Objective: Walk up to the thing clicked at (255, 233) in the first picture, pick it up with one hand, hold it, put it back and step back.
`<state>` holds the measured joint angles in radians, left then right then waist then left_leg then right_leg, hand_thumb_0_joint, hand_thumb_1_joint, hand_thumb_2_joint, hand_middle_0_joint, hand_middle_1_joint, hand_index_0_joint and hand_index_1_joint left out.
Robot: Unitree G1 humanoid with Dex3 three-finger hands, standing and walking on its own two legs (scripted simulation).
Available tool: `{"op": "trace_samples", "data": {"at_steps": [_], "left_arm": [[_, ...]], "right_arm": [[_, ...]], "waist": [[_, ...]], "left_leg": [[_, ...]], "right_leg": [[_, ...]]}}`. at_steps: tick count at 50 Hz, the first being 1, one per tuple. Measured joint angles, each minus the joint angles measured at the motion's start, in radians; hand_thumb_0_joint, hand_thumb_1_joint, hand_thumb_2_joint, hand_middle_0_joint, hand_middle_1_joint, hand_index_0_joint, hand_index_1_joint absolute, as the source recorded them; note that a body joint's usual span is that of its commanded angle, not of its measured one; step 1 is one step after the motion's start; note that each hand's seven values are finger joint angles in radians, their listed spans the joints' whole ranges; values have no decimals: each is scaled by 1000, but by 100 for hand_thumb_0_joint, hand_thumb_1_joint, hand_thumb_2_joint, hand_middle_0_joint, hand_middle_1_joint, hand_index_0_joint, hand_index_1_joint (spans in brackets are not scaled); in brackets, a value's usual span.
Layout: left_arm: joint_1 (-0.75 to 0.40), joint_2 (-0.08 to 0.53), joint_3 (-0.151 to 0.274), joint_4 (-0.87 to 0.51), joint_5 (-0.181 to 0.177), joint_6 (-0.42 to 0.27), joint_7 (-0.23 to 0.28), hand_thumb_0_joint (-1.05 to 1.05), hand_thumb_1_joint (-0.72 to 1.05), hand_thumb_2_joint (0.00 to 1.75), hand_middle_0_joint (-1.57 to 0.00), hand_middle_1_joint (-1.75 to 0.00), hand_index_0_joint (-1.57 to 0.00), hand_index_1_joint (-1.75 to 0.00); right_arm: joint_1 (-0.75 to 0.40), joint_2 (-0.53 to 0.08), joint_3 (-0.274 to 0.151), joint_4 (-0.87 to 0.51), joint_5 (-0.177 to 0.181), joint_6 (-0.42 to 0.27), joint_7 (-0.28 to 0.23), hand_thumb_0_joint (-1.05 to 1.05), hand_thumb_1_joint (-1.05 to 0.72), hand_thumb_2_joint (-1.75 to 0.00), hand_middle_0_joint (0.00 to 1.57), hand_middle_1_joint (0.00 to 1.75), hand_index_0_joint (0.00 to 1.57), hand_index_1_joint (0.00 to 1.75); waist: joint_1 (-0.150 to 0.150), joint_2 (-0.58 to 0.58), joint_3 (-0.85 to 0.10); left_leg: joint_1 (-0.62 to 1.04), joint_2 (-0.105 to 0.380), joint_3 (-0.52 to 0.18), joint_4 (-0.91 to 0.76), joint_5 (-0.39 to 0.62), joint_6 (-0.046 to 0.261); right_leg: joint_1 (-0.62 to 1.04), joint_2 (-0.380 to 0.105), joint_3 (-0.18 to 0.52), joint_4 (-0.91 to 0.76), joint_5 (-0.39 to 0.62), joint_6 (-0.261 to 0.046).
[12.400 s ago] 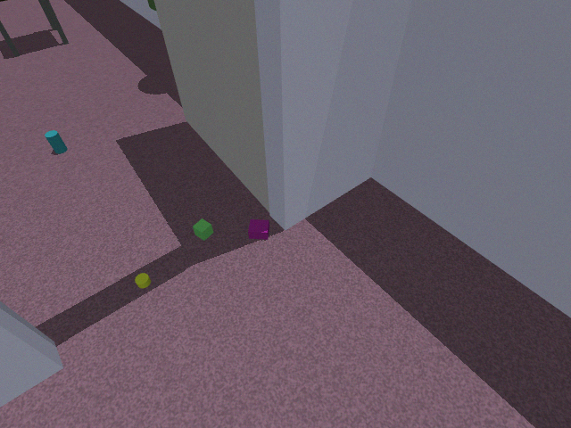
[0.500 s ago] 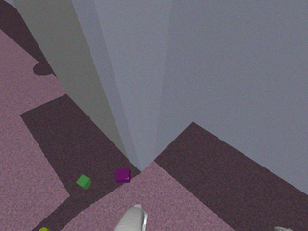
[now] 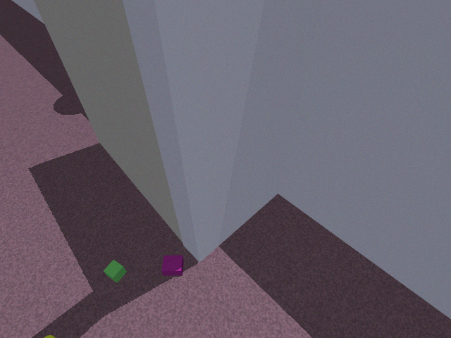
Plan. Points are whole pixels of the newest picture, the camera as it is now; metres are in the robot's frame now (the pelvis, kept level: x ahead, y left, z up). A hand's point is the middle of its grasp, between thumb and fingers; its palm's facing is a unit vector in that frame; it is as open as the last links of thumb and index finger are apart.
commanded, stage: walk up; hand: left
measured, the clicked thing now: (173, 265) +0.58 +0.25 -0.74
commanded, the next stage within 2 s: none
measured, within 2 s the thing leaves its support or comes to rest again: neither
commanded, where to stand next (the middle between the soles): +0.18 +0.02 m, yaw -2 degrees
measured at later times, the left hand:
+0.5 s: hand out of the picture +0.08 +0.31 -0.15, palm faces +0.00 -0.91 -0.42, open 7.4 cm
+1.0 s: hand out of the picture +0.14 +0.29 -0.14, palm faces -0.05 -0.93 -0.36, open 7.4 cm
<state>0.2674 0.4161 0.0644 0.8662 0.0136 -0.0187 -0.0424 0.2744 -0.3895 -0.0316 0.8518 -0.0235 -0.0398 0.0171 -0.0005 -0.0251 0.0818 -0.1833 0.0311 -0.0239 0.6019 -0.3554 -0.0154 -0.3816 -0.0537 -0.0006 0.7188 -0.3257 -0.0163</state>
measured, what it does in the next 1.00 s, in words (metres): steps on the spot: right foot, then left foot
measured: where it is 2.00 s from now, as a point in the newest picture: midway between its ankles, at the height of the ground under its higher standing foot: outside the picture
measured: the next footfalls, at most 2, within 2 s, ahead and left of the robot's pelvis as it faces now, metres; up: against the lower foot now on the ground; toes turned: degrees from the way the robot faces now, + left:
right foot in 0.02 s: +0.10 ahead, -0.11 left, +0.00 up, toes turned +0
left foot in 0.36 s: +0.05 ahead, +0.14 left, +0.00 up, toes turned +3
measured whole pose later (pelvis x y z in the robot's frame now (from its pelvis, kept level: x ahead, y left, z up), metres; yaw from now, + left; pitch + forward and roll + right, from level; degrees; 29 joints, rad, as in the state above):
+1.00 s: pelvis +0.02 +0.03 +0.01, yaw -2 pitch -3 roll +0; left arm 0.07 0.37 -0.01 1.07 0.01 -0.03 0.00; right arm 0.06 -0.36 -0.02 1.06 -0.01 0.00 0.02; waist 0.01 -0.01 0.08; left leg -0.15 0.01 0.07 0.50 -0.31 0.02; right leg -0.24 -0.02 0.04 0.51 -0.22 0.02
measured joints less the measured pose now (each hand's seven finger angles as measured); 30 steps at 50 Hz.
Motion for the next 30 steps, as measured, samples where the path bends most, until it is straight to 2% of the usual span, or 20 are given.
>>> {"op": "trace_samples", "data": {"at_steps": [2,3,5,7,12,17,19,20,22,24,26,27,28,30], "left_arm": [[-4,-4,1,13,4,-18,11,1,90,90,-21,-30,-20,-30],[-10,-14,0,23,10,-23,17,1,90,90,-21,-30,-20,-30],[-21,-30,-12,33,19,-28,24,1,90,90,-21,-30,-20,-30],[-29,-44,-24,38,22,-28,27,1,90,90,-21,-30,-20,-30],[-34,-54,-33,48,25,-28,30,1,90,90,-21,-30,-20,-30],[-39,-22,-21,63,22,-8,37,1,90,90,-21,-30,-20,-30],[-48,-4,-17,72,16,3,41,1,90,90,-21,-30,-20,-30],[-48,0,-16,78,11,10,45,1,90,90,-21,-30,-20,-30],[-45,-3,-20,97,2,17,50,1,90,90,-21,-30,-20,-30],[-49,1,-23,109,-5,13,50,1,90,90,-21,-30,-20,-30],[-57,6,-23,114,-12,1,51,1,90,90,-21,-30,-20,-30],[-63,7,-24,115,-14,-6,52,1,90,90,-21,-30,-20,-30],[-73,3,-24,119,-14,-14,55,1,90,90,-21,-30,-20,-30],[-95,-16,-30,127,-10,-24,59,1,90,90,-21,-30,-20,-30]], "right_arm": [[-18,-16,-2,-3,5,20,-2,1,-89,-90,20,30,21,30],[-28,-24,-6,1,9,31,-6,1,-90,-90,20,30,21,30],[-40,-28,-11,13,10,54,-14,1,-90,-90,20,30,21,30],[-47,-32,-13,30,10,64,-13,1,-90,-90,20,30,21,30],[-48,-37,-22,62,0,75,6,1,-90,-90,20,30,20,30],[-24,-29,-31,88,-7,77,22,1,-90,-90,20,30,21,30],[-19,-16,-34,106,-12,68,18,1,-90,-90,20,30,21,30],[-14,-9,-33,112,-18,65,15,1,-90,-90,20,30,21,30],[-3,-3,-27,119,-20,61,13,1,-90,-90,20,30,21,30],[-2,6,-20,124,-19,59,10,1,-90,-90,20,30,21,30],[-10,16,-13,126,-16,54,6,1,-90,-90,20,30,21,30],[-18,17,-10,127,-11,51,5,1,-90,-90,20,30,21,30],[-30,16,-8,128,-3,50,4,1,-90,-90,20,30,21,30],[-61,9,-7,131,11,54,-2,1,-90,-90,20,30,21,30]], "waist": [[3,24,5],[1,50,10],[2,71,10],[13,77,12],[25,90,10],[23,69,-3],[21,32,5],[21,16,4],[2,22,-12],[-13,25,-12],[-12,17,-5],[-10,15,2],[-7,21,13],[-10,52,38]], "left_leg": [[-35,22,-8,91,-55,0],[-57,34,-28,144,-85,20],[-112,10,-55,245,-155,37],[-151,-13,-38,299,-188,44],[-201,-9,-3,301,-142,52],[-149,0,24,161,-95,53],[-122,-24,47,111,-19,28],[-113,-33,60,103,-18,23],[-111,-26,55,97,-26,27],[-101,-17,48,80,-24,30],[-93,-15,56,68,-22,26],[-93,-13,60,73,-27,25],[-93,-7,62,87,-36,23],[-94,13,52,113,-47,22]], "right_leg": [[29,21,-9,-68,96,12],[24,37,-24,-49,94,15],[13,38,-41,-20,68,9],[13,26,-40,-20,63,1],[8,9,-42,-45,73,3],[-22,-10,-36,-26,62,19],[-36,-35,-13,9,41,22],[-42,-35,11,29,0,14],[-53,2,34,83,-106,0],[-41,27,30,105,-140,-9],[-10,34,16,47,-103,-13],[19,35,2,-16,-49,-14],[41,41,-2,-65,34,-4],[61,59,-12,-84,50,17]]}}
